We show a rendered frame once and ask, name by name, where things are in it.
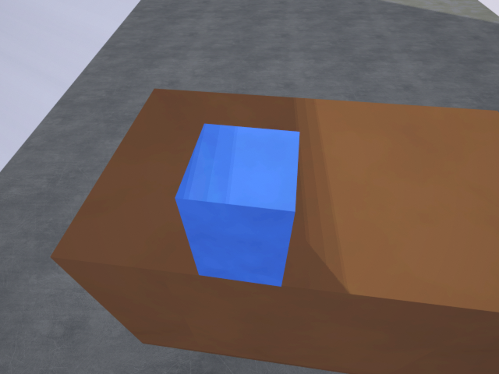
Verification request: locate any carton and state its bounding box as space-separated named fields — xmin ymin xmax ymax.
xmin=175 ymin=124 xmax=299 ymax=287

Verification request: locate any pedestal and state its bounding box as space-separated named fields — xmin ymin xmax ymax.
xmin=50 ymin=89 xmax=499 ymax=374

